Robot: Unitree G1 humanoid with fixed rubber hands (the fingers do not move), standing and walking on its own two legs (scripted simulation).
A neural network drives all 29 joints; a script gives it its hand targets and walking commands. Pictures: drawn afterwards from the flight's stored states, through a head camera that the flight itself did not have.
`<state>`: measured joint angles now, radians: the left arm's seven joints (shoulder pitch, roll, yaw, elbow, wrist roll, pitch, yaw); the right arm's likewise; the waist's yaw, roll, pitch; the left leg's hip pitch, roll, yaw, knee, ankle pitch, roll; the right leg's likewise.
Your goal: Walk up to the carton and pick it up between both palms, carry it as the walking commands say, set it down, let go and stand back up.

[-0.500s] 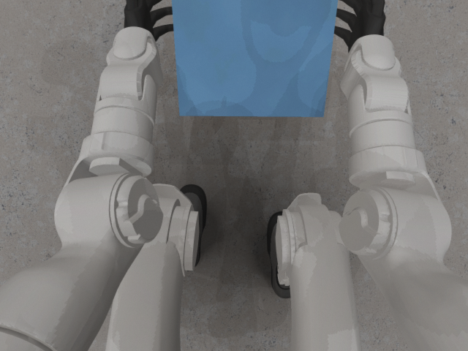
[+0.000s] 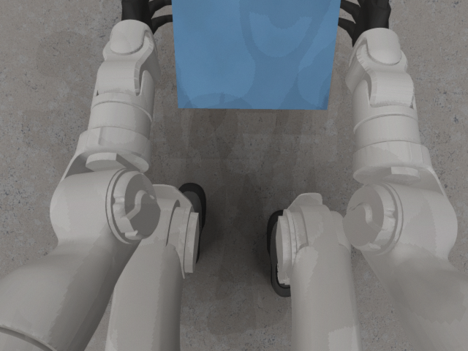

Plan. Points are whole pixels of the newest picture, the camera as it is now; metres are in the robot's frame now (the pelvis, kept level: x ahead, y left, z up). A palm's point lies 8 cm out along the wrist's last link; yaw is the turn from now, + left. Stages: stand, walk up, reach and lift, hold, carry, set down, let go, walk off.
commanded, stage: set down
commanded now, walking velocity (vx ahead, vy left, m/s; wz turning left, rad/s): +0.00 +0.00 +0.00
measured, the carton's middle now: (251, 38) +0.56 +0.01 -0.24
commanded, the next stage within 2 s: none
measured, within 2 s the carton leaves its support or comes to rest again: rests again in 0.82 s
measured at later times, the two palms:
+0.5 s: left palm (141, 20) +0.54 +0.16 -0.14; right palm (367, 24) +0.55 -0.14 -0.14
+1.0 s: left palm (118, 64) +0.49 +0.21 -0.18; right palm (360, 76) +0.49 -0.16 -0.19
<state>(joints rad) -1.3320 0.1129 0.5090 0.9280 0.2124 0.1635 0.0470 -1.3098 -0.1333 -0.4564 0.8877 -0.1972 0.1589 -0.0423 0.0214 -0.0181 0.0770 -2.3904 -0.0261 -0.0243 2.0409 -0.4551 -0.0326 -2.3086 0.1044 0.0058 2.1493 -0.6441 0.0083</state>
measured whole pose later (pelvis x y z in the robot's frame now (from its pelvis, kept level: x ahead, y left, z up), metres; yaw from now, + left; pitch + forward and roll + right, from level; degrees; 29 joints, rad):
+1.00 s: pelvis -0.01 +0.00 +0.00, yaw +0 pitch +39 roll +1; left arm -1.29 0.31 0.20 1.14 -0.18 -0.01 0.12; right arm -1.27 -0.31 -0.05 1.08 0.16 0.01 -0.12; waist 0.02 0.00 0.26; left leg -2.32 -0.03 -0.01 2.07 -0.43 -0.03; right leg -2.24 0.10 0.02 2.18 -0.63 0.02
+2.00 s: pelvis +0.02 +0.01 +0.17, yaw +0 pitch +45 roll -1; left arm -0.99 0.21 0.29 0.81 -0.04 0.13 0.07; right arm -1.02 -0.27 -0.22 0.83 0.05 0.13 -0.04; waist 0.02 -0.01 -0.10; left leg -1.89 -0.04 -0.03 1.49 -0.39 -0.01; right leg -1.81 0.07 0.03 1.56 -0.55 0.02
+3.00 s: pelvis +0.09 +0.02 +0.36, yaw +1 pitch +17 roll +0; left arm -0.02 0.19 0.10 0.52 0.01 0.03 -0.05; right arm -0.05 -0.18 -0.12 0.54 -0.04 0.01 0.05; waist 0.01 -0.01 -0.04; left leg -0.70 -0.04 -0.03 0.65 -0.23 0.01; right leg -0.62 0.03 0.07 0.67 -0.34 0.01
